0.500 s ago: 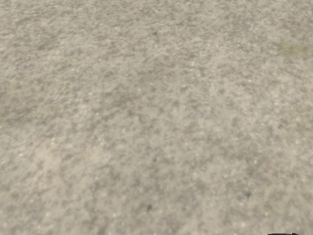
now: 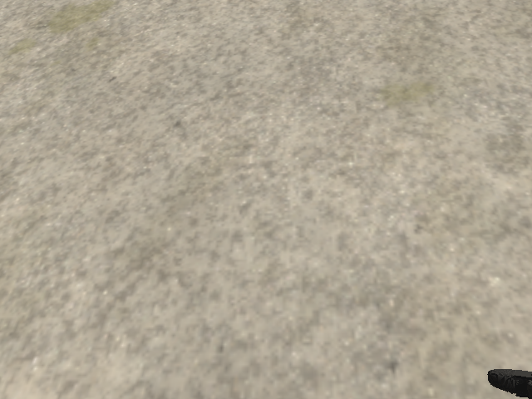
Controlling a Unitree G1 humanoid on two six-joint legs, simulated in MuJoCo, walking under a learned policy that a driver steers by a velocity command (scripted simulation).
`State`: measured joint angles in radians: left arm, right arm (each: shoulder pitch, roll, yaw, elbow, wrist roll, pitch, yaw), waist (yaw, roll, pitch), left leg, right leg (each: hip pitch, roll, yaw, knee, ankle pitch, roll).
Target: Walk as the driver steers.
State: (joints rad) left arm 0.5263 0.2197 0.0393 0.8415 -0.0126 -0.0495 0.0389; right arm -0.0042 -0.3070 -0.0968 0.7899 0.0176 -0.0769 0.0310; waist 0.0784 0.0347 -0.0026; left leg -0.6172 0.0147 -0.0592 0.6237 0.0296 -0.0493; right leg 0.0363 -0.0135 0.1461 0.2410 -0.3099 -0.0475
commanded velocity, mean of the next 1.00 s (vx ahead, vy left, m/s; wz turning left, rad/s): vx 0.48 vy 0.00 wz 0.07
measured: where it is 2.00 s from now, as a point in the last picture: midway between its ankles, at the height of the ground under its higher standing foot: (285, 239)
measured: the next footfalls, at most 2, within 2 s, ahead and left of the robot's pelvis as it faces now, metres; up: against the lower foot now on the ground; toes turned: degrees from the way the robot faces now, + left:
left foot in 0.14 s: +0.26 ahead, +0.15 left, +0.00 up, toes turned -8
right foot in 0.60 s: +0.49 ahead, -0.16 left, +0.00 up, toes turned -4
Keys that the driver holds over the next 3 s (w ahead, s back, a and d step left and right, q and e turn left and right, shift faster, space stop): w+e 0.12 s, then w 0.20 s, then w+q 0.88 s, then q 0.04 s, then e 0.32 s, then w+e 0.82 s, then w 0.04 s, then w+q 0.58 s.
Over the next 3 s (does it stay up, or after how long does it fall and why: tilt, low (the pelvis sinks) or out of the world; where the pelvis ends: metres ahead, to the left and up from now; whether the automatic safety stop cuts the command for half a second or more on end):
stays up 1.49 0.06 -0.04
